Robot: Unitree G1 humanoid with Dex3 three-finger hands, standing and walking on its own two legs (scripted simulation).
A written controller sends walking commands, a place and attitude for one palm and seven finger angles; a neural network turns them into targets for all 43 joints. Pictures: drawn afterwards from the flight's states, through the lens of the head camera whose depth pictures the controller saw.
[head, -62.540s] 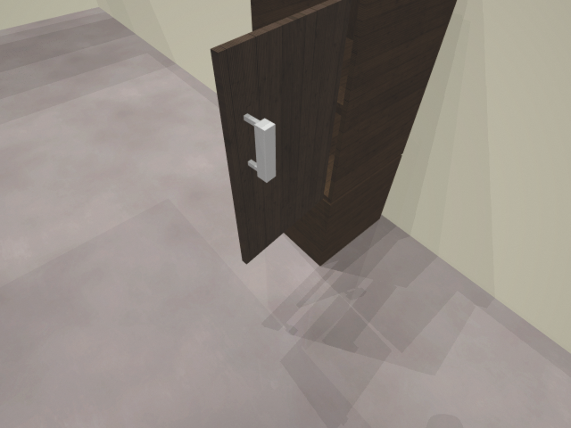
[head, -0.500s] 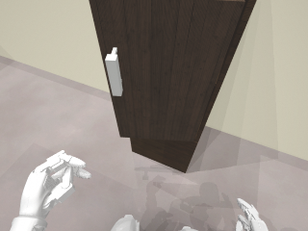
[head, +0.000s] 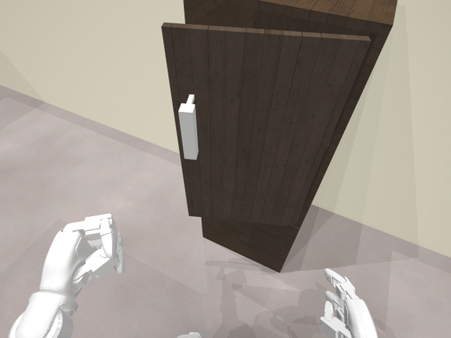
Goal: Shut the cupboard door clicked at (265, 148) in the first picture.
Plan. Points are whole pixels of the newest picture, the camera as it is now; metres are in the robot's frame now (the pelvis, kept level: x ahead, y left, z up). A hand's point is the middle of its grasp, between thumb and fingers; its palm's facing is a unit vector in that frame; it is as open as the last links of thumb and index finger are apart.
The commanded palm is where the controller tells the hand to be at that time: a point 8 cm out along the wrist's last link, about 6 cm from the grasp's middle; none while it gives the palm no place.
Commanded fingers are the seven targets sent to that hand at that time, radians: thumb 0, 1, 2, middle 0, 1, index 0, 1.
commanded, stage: raise the hand and make a fist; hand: left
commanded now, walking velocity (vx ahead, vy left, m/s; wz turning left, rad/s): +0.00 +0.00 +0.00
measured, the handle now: (191, 126) +0.50 +0.12 +0.10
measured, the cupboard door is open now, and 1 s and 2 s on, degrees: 20 20 20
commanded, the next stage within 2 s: bring the fist close to the handle in 0.52 s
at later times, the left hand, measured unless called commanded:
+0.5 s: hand (126, 248) +0.23 +0.17 +0.10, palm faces +0.00 -1.00 -0.04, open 3.1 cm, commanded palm +0.20 +0.22 +0.11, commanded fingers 0.00 0.90 0.90 -1.30 -1.50 -1.30 -1.50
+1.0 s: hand (157, 209) +0.29 +0.14 +0.10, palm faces -0.04 -1.00 -0.02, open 3.1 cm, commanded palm +0.27 +0.19 +0.11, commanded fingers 0.00 0.90 0.90 -1.30 -1.50 -1.30 -1.50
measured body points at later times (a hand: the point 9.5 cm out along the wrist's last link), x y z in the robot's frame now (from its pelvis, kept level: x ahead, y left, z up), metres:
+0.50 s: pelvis +0.00 -0.02 +0.01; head +0.01 -0.02 +0.46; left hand +0.22 +0.22 +0.11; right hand +0.17 -0.25 -0.06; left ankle +0.03 +0.09 -0.69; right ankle -0.02 -0.13 -0.69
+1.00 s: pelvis +0.00 -0.03 +0.01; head +0.02 -0.04 +0.46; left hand +0.29 +0.20 +0.11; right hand +0.16 -0.26 -0.07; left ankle +0.03 +0.09 -0.69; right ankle -0.02 -0.13 -0.69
